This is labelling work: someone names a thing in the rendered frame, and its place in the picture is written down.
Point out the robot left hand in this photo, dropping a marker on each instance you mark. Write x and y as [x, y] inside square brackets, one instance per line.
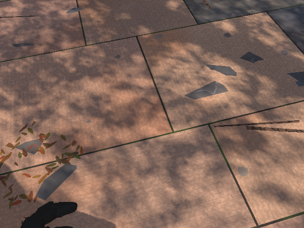
[49, 212]

